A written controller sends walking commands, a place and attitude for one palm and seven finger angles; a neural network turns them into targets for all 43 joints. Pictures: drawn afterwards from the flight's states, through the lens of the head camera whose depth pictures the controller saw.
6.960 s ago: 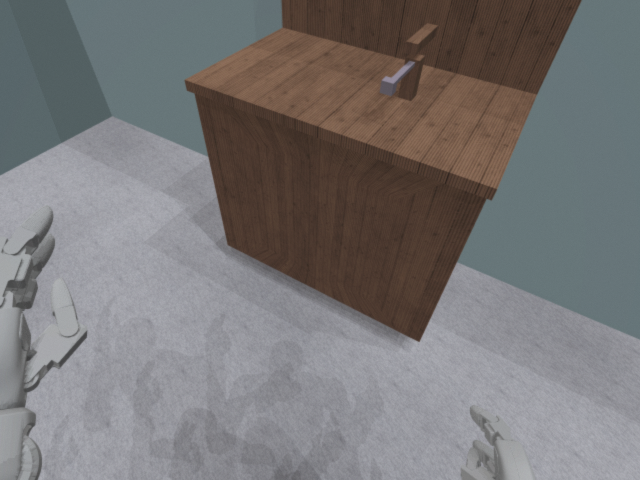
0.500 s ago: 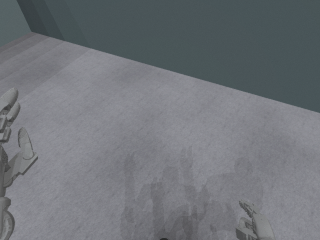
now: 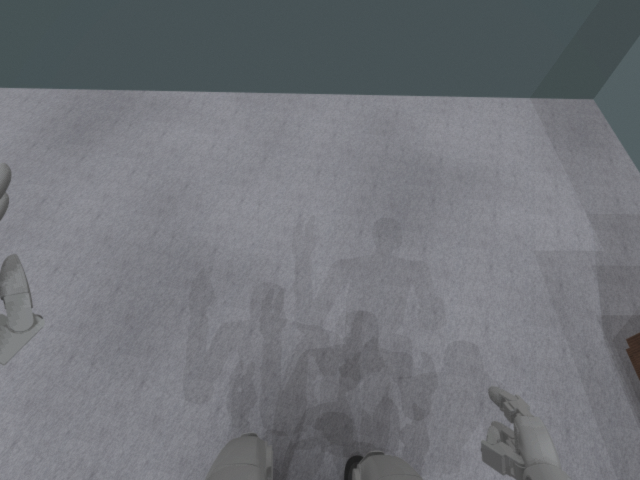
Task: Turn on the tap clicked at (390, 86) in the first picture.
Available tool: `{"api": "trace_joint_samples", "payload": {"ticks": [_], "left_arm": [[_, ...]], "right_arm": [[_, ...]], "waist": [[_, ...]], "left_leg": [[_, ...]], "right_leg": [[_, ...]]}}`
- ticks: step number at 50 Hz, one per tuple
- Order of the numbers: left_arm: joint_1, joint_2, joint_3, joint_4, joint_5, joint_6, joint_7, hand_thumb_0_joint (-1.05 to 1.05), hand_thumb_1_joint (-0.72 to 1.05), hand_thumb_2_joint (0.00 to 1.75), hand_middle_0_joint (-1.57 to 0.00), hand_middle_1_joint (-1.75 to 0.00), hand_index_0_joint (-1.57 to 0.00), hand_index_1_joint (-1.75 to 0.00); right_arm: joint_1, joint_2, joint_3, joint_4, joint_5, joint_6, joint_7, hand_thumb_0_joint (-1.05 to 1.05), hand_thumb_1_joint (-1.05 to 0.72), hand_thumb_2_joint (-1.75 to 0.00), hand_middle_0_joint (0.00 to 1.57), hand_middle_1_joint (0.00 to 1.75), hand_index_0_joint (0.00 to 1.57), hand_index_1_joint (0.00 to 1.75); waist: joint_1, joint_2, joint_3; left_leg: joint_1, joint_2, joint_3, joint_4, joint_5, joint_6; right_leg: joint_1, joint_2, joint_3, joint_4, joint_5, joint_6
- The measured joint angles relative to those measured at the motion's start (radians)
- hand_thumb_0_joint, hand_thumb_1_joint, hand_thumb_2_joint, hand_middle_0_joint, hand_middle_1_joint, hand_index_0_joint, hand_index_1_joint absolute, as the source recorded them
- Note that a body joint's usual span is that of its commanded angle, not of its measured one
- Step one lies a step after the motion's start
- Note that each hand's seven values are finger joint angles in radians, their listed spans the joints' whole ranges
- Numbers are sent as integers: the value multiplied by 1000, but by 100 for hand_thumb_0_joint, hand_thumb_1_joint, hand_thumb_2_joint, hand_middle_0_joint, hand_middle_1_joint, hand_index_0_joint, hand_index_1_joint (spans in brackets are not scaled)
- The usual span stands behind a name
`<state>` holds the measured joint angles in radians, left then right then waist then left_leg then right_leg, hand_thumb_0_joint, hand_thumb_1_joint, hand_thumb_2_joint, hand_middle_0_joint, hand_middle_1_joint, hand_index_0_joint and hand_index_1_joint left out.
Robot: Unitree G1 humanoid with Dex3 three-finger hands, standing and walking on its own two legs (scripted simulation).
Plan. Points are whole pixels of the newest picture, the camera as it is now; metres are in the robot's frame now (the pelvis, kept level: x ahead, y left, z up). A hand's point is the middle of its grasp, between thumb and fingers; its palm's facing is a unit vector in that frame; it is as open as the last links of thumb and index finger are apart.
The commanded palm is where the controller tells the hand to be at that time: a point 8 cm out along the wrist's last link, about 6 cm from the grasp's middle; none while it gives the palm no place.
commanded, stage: turn to face it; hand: left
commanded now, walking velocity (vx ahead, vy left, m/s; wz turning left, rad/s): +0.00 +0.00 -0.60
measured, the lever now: out of the picture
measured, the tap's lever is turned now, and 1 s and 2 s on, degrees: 0 0 0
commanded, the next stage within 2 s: none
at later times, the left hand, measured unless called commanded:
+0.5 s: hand (190, 332) +0.22 +0.11 +0.18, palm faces +0.11 -0.86 -0.51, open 7.4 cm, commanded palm +0.16 +0.18 +0.19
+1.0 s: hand (274, 356) +0.20 +0.05 +0.19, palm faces -0.13 -0.91 -0.40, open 7.4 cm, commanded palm +0.17 +0.10 +0.19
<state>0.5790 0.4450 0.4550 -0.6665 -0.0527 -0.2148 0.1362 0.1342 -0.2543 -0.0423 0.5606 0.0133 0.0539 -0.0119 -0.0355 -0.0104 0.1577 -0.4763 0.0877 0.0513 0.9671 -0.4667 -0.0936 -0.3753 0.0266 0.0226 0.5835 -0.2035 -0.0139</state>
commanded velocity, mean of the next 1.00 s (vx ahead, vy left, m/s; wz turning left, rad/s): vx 0.00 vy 0.00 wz -0.60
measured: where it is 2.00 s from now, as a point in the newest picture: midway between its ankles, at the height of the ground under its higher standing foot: outside the picture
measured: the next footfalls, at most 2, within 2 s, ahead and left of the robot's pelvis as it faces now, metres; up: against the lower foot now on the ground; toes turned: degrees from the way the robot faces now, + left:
left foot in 0.08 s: +0.07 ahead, +0.12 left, +0.00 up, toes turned +2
right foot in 0.46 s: -0.06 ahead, -0.16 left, +0.00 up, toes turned -24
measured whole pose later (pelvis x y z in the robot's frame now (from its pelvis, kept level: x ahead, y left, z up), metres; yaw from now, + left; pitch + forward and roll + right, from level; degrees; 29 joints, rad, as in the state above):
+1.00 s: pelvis -0.12 -0.03 +0.01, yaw -37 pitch -1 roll -1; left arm 0.44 0.37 0.38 -0.55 -0.02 -0.19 0.14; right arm 0.18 -0.17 0.00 0.50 0.01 0.02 -0.01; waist 0.04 -0.01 0.07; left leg -0.24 0.13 0.16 0.55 -0.29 -0.02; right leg -0.50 0.01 -0.04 1.03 -0.43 0.05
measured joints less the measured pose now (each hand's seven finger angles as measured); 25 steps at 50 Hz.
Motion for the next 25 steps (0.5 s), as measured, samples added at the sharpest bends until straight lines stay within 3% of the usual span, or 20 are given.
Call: {"api": "trace_joint_samples", "payload": {"ticks": [4, 6, 9, 12, 16, 21, 23, 25], "left_arm": [[-7, 5, 14, 0, 4, 2, 8, 1, 88, 89, -21, -30, -22, -30], [-45, -3, 14, 33, 11, -2, 8, 1, 88, 89, -21, -30, -22, -30], [-116, -50, -11, 108, 30, 1, 10, 1, 89, 89, -21, -30, -22, -30], [-158, -101, -56, 135, 34, 12, 15, 1, 89, 89, -21, -30, -21, -30], [-156, -114, -94, 119, 35, 12, 12, 2, 89, 90, -20, -30, -21, -30], [-139, -52, -68, 114, 23, 11, 2, 1, 89, 90, -20, -30, -21, -30], [-143, -26, -52, 112, 23, 13, 0, 1, 89, 90, -20, -30, -21, -30], [-152, -41, -62, 121, 20, 9, -3, 1, 89, 89, -20, -30, -21, -30]], "right_arm": [[33, -24, -11, -17, 1, -2, -8, 1, -91, -90, 20, 29, 20, 30], [44, -7, -10, -22, -2, -7, -18, 1, -91, -90, 20, 29, 20, 30], [55, 27, 2, -28, -9, -28, -20, 1, -91, -90, 20, 29, 20, 30], [62, 63, 27, -27, -3, -47, 1, 1, -91, -90, 20, 29, 20, 30], [66, 110, 66, -36, -3, -68, 22, 1, -91, -90, 20, 29, 20, 30], [73, 140, 91, -56, -6, -94, 32, 1, -90, -90, 21, 30, 21, 30], [77, 131, 90, -63, -2, -99, 36, 1, -90, -90, 21, 30, 21, 30], [54, 93, 77, -34, 2, -87, 30, 1, -90, -90, 21, 30, 21, 30]], "waist": [[16, -12, -57], [38, -49, -66], [54, -33, -73], [63, 1, -79], [65, 36, -78], [64, 55, -58], [59, 58, -45], [43, 88, -13]], "left_leg": [[113, -28, 18, -293, 95, 23], [136, -40, 55, -328, 191, 77], [158, -3, 79, -330, 188, 105], [180, 46, 91, -365, 208, 92], [183, 110, 121, -402, 241, 70], [145, 173, 169, -380, 258, 30], [104, 194, 175, -313, 238, 14], [38, 170, 91, -157, 64, 10]], "right_leg": [[-29, 26, 40, 14, 11, 14], [-64, 18, 63, 106, -87, 20], [-144, 15, 4, 440, -233, 45], [-154, -17, -58, 569, -235, 68], [-79, -54, -111, 423, -242, 84], [61, -59, -142, 122, -225, 83], [111, -54, -143, 4, -90, 54], [83, -36, -143, 53, -89, 7]]}}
